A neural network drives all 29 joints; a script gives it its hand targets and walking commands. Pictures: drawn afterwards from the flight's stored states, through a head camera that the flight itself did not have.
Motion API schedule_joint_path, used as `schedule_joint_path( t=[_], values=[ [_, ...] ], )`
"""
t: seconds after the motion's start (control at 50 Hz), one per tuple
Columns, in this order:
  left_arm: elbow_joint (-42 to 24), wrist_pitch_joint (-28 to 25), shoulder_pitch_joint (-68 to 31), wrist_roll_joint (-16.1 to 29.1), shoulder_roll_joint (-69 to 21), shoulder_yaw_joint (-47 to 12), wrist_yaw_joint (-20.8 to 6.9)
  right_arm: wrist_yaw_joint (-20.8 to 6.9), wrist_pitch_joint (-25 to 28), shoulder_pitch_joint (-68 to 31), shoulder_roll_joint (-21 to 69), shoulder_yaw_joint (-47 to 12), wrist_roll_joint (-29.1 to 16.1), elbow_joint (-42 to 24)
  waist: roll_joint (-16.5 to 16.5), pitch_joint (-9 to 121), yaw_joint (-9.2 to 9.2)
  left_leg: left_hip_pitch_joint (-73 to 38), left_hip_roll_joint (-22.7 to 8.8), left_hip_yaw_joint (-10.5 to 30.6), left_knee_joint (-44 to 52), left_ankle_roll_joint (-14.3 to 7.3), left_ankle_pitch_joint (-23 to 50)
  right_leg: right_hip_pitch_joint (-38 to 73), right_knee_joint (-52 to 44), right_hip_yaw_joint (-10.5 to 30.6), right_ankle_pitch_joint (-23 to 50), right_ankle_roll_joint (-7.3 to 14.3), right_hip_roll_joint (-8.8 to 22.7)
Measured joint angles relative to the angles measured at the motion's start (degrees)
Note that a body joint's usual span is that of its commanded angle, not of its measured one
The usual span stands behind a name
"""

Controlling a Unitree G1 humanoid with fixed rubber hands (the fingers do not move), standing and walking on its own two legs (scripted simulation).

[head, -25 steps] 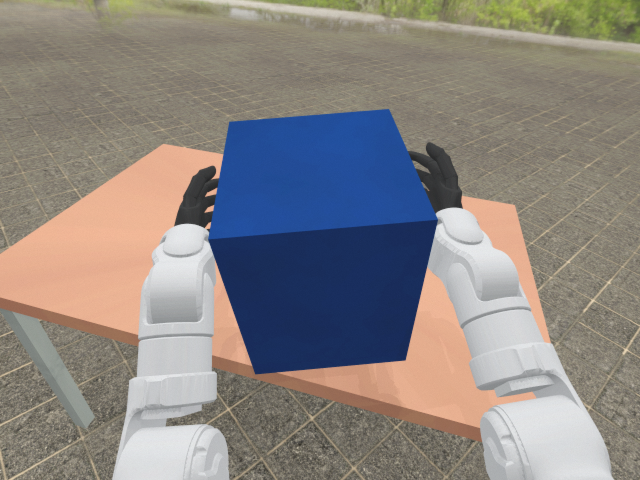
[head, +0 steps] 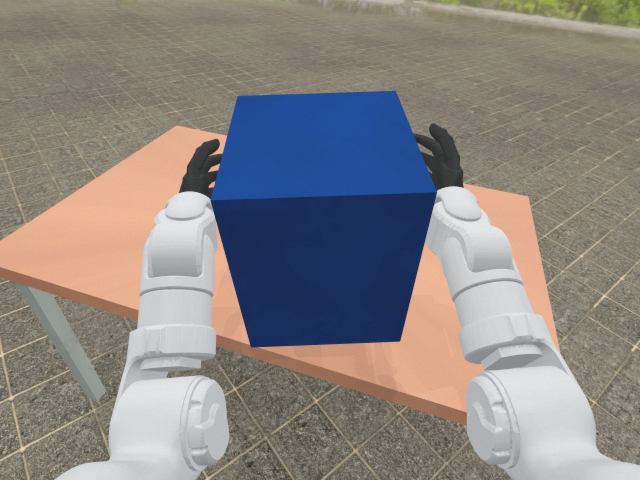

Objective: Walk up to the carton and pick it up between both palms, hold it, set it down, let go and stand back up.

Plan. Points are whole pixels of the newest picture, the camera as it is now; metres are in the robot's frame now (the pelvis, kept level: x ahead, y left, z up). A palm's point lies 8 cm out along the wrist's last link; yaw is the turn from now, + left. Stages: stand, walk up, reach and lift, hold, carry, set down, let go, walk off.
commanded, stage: hold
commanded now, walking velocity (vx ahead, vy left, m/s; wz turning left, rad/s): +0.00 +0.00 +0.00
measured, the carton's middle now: (321, 222) +0.40 -0.01 +0.17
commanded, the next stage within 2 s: set down in 1.00 s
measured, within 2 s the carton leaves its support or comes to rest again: neither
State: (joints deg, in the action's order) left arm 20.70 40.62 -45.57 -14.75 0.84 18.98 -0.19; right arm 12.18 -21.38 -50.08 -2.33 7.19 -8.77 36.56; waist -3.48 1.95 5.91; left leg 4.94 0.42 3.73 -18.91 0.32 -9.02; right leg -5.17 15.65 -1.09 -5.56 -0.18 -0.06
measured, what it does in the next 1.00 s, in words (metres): stands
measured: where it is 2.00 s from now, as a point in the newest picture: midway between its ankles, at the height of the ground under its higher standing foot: outside the picture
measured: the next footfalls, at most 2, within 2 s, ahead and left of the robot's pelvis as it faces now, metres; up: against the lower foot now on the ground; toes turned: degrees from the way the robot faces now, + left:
none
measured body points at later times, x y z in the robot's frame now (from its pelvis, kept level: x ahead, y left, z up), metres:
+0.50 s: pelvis +0.01 +0.01 +0.00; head -0.05 +0.03 +0.44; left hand +0.38 +0.14 +0.20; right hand +0.37 -0.15 +0.23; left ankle +0.02 +0.12 -0.75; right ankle +0.04 -0.12 -0.75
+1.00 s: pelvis +0.02 +0.00 +0.00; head -0.04 +0.03 +0.44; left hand +0.41 +0.14 +0.21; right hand +0.40 -0.15 +0.24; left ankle +0.02 +0.12 -0.75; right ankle +0.04 -0.12 -0.75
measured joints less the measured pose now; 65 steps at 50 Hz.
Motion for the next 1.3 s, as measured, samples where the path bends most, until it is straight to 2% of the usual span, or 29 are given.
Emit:
schedule_joint_path(
  t=[0.22, 0.44, 0.52, 0.64, 0.7, 0.78, 0.94, 1.04, 1.12, 1.2, 1.3],
  values=[
    [-10.10, 2.02, 8.43, -0.30, -1.01, -3.12, 0.41, 2.36, -1.22, 4.85, -2.05, -7.06, -7.07, -6.23, -0.05, 0.17, 2.32, -3.55, -0.64, 0.73, -2.61, -0.12, -3.94, 5.50, -1.16, -0.70, -2.11, -0.16, -0.76],
    [-17.41, 5.14, 12.44, -1.24, -2.73, -4.39, 0.47, 3.03, -2.62, 9.69, -2.78, -8.94, -9.01, -12.63, 0.94, -2.67, 2.01, -4.68, -0.28, -0.07, -2.91, -0.57, -3.64, 6.34, -0.76, 0.14, -1.64, -0.63, -0.41],
    [-15.68, 4.07, 10.41, -0.53, -2.77, -3.51, 0.80, 2.57, -2.25, 8.88, -2.05, -7.10, -7.22, -12.48, 1.23, -2.53, 1.13, -3.98, -0.07, -0.45, -2.19, -0.63, -2.48, 5.03, -0.41, 0.53, -0.93, -0.60, -0.19],
    [-5.68, 2.68, 3.27, -1.86, -2.35, -0.71, 0.77, -0.53, -1.56, 3.36, -0.20, -1.03, -0.93, -4.21, 0.75, -1.73, -0.36, -2.87, 0.24, -0.80, 0.10, -0.40, -0.10, 2.49, 0.30, 0.77, -0.15, -0.31, 0.20],
    [-2.14, 1.94, 0.76, -1.76, -1.53, 0.22, 0.64, -0.95, -1.09, 1.09, 0.22, 0.56, 0.88, -1.26, 0.47, -1.54, -0.48, -1.89, 0.18, -0.63, 0.77, -0.17, 0.69, 1.30, 0.28, 0.54, 0.21, -0.09, 0.18],
    [-0.32, 0.77, -0.27, -1.25, -0.77, 0.64, 0.51, -0.71, -0.05, -0.13, 0.33, 0.78, 1.04, 0.42, 0.30, -1.26, -0.19, -0.96, -0.16, -0.25, 0.63, 0.19, 0.65, 0.70, -0.02, 0.10, 0.29, 0.24, -0.15],
    [-2.98, -0.29, 3.69, -0.11, -0.34, -0.29, -0.24, 1.56, -0.12, 2.41, -0.57, -4.05, -3.15, -2.23, 0.08, 0.13, 1.28, -2.05, -0.67, 0.36, -0.57, 0.32, -1.49, 2.87, -0.72, -0.52, -0.97, 0.33, -0.69],
    [-7.33, 1.09, 7.24, 0.15, -0.19, -2.04, -0.41, 2.77, -1.16, 4.58, -1.38, -6.92, -6.30, -5.33, -0.11, 0.09, 2.01, -3.47, -0.63, 0.43, -1.49, 0.07, -2.83, 4.84, -0.92, -0.55, -1.77, 0.06, -0.71],
    [-11.19, 2.35, 9.04, -0.14, -0.52, -3.02, -0.35, 2.89, -1.86, 6.12, -1.25, -6.95, -7.15, -8.51, -0.18, -0.81, 2.97, -4.42, -0.42, 0.75, -2.04, -0.24, -3.34, 6.57, -1.72, -0.83, -1.72, -0.20, -0.56],
    [-12.16, 0.75, 8.59, -1.69, -1.81, -2.55, -0.33, 1.53, 0.14, 6.86, -0.44, -4.86, -5.28, -9.85, -0.48, -1.78, 3.55, -5.21, -0.03, 0.64, -1.77, -0.54, -3.06, 7.35, -1.99, -0.76, -1.44, -0.58, -0.15],
    [-8.03, -4.21, 5.33, -5.47, -3.79, -0.46, -0.69, -2.54, 6.37, 6.22, 1.41, 0.18, 0.71, -6.41, -0.83, -3.04, 3.25, -6.69, 0.38, -0.16, -0.11, -0.82, -1.93, 7.76, -1.84, -0.11, -1.04, -0.76, 0.36]
  ],
)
